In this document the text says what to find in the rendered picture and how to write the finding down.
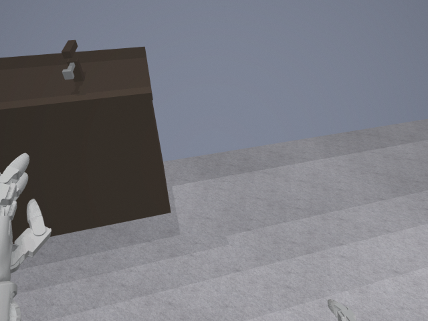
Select left robot hand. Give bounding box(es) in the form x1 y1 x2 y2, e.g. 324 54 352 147
0 153 51 282

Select right robot hand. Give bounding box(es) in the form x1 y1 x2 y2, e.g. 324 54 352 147
328 299 356 321

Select robot left forearm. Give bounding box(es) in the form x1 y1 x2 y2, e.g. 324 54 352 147
0 281 21 321

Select counter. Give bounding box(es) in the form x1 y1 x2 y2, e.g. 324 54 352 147
0 40 171 244

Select tap lever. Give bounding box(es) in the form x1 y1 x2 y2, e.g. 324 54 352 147
62 62 75 80

